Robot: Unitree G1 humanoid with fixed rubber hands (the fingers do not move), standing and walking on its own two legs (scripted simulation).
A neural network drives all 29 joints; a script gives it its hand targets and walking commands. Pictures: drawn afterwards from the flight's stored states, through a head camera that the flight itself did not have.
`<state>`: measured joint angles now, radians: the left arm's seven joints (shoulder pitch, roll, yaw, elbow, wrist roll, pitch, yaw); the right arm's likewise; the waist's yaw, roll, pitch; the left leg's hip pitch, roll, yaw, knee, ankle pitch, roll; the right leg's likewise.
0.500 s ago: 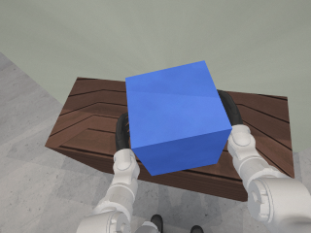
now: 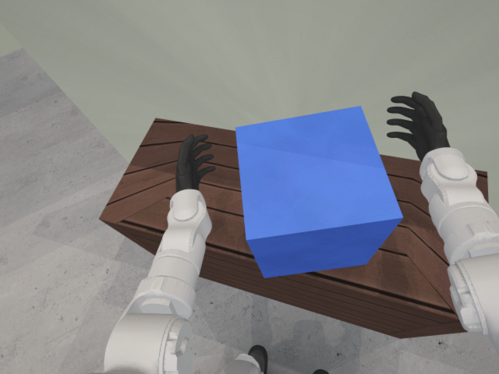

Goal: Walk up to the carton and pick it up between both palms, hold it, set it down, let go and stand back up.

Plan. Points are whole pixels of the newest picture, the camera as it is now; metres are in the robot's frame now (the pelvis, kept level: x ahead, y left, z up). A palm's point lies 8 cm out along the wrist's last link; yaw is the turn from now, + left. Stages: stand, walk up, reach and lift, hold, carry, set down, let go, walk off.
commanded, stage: set down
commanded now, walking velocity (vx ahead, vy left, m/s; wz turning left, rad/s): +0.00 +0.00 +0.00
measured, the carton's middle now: (306, 202) +0.42 +0.03 -0.07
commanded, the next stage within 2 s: none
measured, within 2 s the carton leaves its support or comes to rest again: neither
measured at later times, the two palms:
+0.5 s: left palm (173, 172) +0.36 +0.23 +0.09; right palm (459, 144) +0.47 -0.16 +0.08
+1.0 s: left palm (175, 219) +0.31 +0.22 +0.04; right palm (459, 207) +0.40 -0.17 +0.04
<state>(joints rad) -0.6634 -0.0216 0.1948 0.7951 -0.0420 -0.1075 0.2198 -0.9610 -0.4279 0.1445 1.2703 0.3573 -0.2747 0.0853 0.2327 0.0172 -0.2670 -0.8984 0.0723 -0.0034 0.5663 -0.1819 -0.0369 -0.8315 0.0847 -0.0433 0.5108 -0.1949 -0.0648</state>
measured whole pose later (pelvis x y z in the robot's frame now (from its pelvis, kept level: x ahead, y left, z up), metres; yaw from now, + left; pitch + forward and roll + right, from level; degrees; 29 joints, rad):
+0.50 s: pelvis -0.02 +0.01 +0.01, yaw +0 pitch +23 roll -1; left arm -0.66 0.02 0.14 0.55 -0.09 0.21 0.24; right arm -0.90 -0.48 0.07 1.07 0.37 -0.04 0.15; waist 0.22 0.03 -0.22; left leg -0.77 0.06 0.01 0.51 -0.14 -0.02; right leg -0.71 0.08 -0.02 0.47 -0.15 -0.05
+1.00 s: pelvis -0.03 +0.00 +0.01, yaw +2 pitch +17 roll -1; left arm -0.41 0.03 0.05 0.44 -0.08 0.13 0.26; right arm -0.62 -0.40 0.01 0.97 0.32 -0.15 0.18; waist 0.14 0.00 -0.15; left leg -0.69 0.05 -0.02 0.55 -0.16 -0.03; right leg -0.63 0.07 -0.05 0.51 -0.19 -0.06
